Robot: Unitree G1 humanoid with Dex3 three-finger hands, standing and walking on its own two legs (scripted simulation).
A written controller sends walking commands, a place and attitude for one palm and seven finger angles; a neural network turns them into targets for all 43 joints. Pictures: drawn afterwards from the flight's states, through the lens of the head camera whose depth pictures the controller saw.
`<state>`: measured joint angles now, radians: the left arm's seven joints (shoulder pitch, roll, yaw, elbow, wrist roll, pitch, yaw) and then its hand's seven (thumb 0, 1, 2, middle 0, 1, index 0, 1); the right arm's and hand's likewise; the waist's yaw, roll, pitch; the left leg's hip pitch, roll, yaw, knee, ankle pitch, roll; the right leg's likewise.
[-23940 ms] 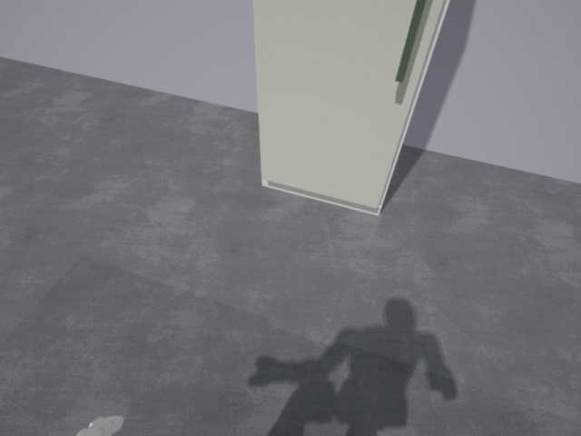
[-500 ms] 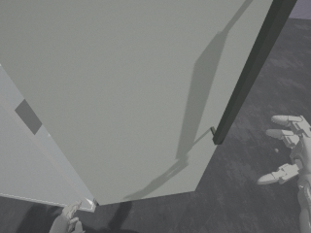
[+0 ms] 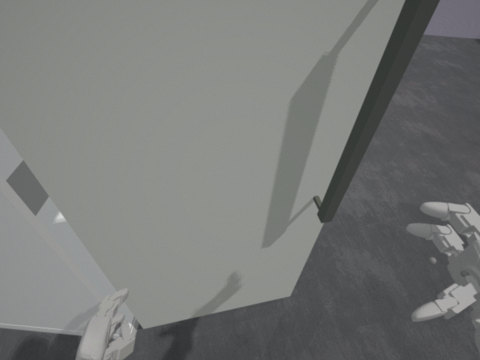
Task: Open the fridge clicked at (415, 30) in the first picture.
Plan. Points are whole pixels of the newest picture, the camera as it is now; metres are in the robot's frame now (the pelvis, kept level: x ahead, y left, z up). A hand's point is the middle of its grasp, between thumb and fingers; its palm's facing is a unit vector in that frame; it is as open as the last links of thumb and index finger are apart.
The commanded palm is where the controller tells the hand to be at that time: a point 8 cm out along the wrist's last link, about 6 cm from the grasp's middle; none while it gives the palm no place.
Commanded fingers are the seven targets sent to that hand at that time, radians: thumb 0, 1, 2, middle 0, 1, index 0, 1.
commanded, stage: draw the hand back to the body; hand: right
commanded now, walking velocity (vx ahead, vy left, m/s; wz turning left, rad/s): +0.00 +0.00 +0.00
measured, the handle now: (355, 126) +0.43 -0.17 +0.19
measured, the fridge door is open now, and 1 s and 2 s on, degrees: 73 73 73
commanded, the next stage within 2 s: step back with the hand held close in 1.50 s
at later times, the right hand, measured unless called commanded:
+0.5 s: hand (462, 263) +0.22 -0.28 +0.14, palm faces +0.18 +0.96 -0.23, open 14.4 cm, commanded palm +0.18 -0.31 +0.16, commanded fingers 0.00 0.19 -0.38 0.24 0.94 0.24 0.94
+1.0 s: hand out of the picture +0.22 -0.28 +0.18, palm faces +0.44 +0.81 -0.39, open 10.0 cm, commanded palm +0.17 -0.32 +0.19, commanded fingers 0.00 -0.72 -0.81 0.21 0.41 0.21 0.41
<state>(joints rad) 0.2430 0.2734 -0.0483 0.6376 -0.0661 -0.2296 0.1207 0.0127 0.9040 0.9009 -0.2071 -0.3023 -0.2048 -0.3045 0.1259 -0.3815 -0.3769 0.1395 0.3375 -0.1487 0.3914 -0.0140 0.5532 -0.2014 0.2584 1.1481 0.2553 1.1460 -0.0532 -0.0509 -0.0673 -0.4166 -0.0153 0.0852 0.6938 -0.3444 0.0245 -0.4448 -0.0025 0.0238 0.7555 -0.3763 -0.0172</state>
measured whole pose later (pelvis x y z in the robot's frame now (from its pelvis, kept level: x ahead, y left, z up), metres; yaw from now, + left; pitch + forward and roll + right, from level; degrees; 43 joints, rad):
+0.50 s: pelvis +0.00 -0.01 +0.01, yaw +0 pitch +0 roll +2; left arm 0.25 0.26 -0.05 0.64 -0.04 -0.32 0.11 0.01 0.90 0.90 -0.21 -0.30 -0.20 -0.30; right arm 0.24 -0.40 -0.35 -0.16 0.24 0.01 0.22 -0.01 0.47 -0.24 0.26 1.10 0.25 1.09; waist -0.07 -0.05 -0.05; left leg -0.30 0.00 0.07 0.62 -0.31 0.01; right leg -0.33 0.01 0.01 0.69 -0.35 -0.04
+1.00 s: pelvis +0.02 -0.02 +0.02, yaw +1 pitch -3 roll +1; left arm 0.23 0.23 -0.02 0.67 -0.01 -0.18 0.07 0.01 0.90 0.90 -0.21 -0.30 -0.20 -0.30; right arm 0.41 -0.37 -0.33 -0.34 0.07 -0.07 -0.11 0.00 -0.36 -0.65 0.23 0.61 0.23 0.61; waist -0.08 -0.06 -0.01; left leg -0.14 0.01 0.04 0.47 -0.27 0.00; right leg -0.15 0.03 -0.01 0.50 -0.30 -0.04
